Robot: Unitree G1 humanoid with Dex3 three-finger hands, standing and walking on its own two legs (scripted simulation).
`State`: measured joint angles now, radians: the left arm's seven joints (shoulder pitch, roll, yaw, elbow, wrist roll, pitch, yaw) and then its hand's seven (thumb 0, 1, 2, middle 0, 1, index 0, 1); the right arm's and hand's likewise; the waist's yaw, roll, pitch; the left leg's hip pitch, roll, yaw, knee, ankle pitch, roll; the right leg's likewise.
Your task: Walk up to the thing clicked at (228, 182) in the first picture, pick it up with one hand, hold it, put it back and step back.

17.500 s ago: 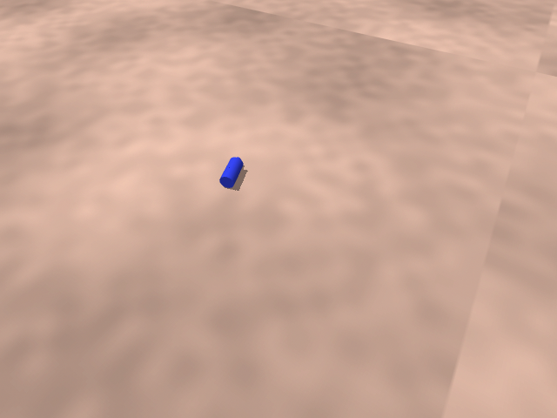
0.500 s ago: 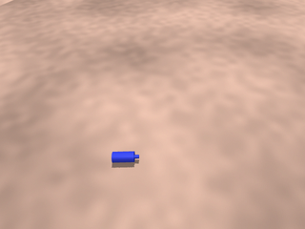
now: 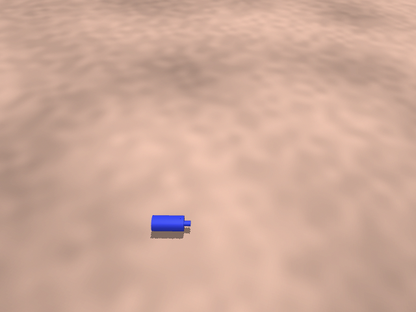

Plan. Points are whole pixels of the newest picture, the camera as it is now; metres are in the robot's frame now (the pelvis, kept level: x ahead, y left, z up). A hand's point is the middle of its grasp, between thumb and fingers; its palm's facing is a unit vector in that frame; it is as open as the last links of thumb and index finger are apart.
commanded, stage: walk up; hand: left
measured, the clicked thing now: (171, 223) +0.66 +0.18 -0.73
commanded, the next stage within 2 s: none
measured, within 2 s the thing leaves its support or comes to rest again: neither
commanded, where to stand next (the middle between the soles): +0.32 -0.01 m, yaw +0 degrees
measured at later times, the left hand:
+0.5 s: hand (100, 273) +0.23 +0.25 -0.12, palm faces -0.03 -0.92 -0.39, open 7.3 cm
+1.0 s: hand (105, 240) +0.33 +0.28 -0.17, palm faces -0.05 -0.92 -0.38, open 7.3 cm
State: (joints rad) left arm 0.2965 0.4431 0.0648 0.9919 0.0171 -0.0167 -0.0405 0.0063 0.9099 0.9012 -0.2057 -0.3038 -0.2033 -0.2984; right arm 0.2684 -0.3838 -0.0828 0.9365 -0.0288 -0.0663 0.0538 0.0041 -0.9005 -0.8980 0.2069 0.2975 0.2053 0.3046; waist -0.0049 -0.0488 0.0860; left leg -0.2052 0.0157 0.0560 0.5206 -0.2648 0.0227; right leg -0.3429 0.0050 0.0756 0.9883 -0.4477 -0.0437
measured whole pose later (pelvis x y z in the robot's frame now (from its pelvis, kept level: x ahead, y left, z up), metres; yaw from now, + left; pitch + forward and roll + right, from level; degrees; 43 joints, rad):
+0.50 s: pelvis +0.16 -0.02 +0.00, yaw +0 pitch -3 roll -1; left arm 0.30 0.38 0.05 0.81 0.02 -0.07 -0.06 0.00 0.91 0.90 -0.21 -0.30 -0.21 -0.30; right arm 0.32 -0.43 -0.06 0.85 -0.02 -0.04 0.07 0.01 -0.90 -0.90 0.21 0.30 0.20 0.30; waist 0.01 0.06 0.09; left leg -0.45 0.08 0.00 0.89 -0.36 0.01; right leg -0.23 -0.01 -0.06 0.53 -0.25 -0.04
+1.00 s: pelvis +0.27 +0.00 -0.02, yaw -2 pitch -3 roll -1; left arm 0.26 0.41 0.05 0.92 0.02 -0.02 -0.01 0.00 0.91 0.90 -0.21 -0.30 -0.20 -0.30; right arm 0.21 -0.40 -0.02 0.85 0.00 -0.02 0.01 0.01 -0.90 -0.90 0.21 0.30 0.21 0.31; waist 0.00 0.00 0.10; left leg -0.34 0.08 0.06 0.74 -0.35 -0.01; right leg -0.33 -0.03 -0.02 0.67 -0.29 0.00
